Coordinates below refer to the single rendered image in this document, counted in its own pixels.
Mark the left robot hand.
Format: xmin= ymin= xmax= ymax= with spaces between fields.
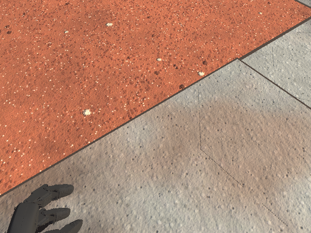
xmin=5 ymin=184 xmax=83 ymax=233

